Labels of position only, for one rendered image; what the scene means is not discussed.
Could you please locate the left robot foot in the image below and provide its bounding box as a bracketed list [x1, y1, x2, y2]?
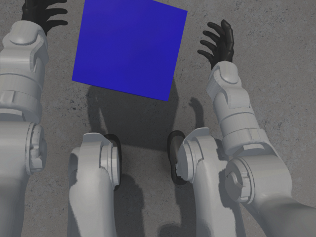
[104, 134, 122, 191]

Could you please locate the left robot forearm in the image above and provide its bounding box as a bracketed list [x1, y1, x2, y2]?
[0, 20, 49, 125]

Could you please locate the right robot forearm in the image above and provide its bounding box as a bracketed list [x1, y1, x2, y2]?
[206, 61, 292, 181]

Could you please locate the robot left upper arm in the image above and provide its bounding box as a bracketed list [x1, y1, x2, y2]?
[0, 121, 47, 237]

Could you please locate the right robot hand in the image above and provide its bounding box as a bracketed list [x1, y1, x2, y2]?
[197, 19, 234, 70]

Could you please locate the robot right upper arm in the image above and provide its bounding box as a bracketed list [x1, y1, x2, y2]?
[225, 155, 316, 237]

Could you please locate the robot right thigh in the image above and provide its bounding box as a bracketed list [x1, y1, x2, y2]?
[180, 135, 246, 237]

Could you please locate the left robot hand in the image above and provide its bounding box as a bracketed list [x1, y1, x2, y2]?
[21, 0, 68, 36]

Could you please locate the carton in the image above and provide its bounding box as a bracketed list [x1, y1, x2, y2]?
[72, 0, 188, 101]

